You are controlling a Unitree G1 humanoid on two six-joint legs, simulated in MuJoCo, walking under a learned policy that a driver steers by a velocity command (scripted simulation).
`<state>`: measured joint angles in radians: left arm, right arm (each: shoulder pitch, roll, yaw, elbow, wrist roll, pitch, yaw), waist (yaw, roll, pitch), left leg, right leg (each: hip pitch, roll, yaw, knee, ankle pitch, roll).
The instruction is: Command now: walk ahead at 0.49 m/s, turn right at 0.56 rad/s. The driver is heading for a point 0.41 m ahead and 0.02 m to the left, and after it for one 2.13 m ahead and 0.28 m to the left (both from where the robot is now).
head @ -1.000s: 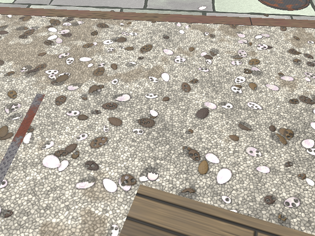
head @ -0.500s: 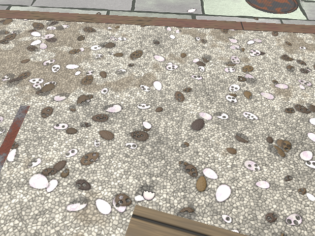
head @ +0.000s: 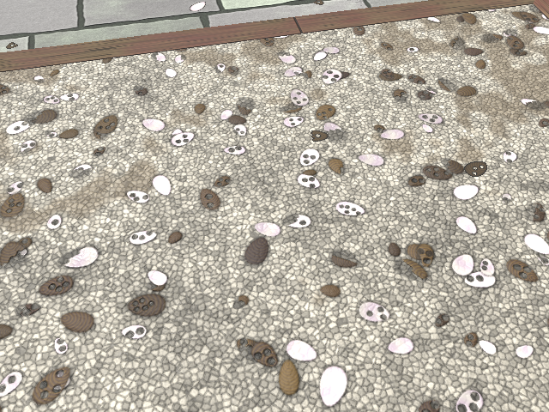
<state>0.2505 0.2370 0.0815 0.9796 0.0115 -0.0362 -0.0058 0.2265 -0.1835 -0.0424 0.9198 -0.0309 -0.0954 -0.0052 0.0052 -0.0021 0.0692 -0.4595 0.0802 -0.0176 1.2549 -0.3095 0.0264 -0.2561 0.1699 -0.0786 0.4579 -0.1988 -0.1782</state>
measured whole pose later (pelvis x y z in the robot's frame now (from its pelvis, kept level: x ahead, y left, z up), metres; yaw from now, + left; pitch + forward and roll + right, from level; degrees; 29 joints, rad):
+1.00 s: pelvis +0.35 +0.01 +0.01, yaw +11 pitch +1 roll +0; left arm 0.15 0.25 0.02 0.77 0.01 -0.01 0.06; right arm 0.27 -0.29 -0.10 0.81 -0.01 0.04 0.00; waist -0.04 0.03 0.03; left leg -0.35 -0.17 -0.21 0.55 -0.27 0.04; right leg -0.26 0.06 0.05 0.47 -0.21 -0.03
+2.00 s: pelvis +0.33 +0.00 +0.02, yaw +19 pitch -2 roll +0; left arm 0.26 0.21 0.01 1.06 0.01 0.01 0.02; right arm 0.25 -0.23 0.00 1.05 -0.01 0.00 -0.03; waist 0.01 0.00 0.04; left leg -0.12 -0.04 -0.03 0.38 -0.22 0.03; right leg -0.15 -0.01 0.00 0.38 -0.20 0.01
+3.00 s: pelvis +0.34 +0.00 +0.01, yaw +19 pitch -1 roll +0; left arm 0.30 0.14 0.00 1.16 0.01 0.00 0.04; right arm 0.32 -0.14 0.01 1.15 -0.01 -0.01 -0.05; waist 0.00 0.00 0.03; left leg -0.14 -0.02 -0.03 0.41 -0.25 0.01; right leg -0.17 0.01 0.00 0.41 -0.22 -0.01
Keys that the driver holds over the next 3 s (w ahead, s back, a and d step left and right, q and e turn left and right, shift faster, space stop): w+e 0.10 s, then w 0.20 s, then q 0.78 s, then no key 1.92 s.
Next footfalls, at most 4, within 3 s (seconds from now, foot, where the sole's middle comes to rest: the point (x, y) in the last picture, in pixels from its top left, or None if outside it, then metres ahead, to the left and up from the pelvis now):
0.40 left None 0.42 0.10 -0.77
0.98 right None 0.42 -0.10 -0.77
1.42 left None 0.32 0.11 -0.77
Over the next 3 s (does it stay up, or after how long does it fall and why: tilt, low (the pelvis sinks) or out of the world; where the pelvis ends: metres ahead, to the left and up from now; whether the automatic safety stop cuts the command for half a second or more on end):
stays up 0.34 0.00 0.01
